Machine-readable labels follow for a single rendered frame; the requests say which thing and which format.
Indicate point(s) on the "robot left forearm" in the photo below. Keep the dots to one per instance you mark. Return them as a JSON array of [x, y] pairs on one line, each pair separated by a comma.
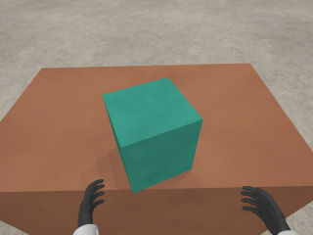
[[87, 229]]

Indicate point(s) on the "robot left hand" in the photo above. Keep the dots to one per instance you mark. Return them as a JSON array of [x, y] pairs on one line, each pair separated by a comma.
[[85, 215]]

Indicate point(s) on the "robot right hand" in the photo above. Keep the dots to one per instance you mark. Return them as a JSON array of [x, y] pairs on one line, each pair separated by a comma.
[[266, 209]]

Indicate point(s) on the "carton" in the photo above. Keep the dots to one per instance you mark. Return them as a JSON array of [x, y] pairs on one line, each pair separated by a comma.
[[156, 131]]

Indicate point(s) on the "pedestal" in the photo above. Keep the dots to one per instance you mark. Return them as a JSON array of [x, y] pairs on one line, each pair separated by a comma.
[[57, 139]]

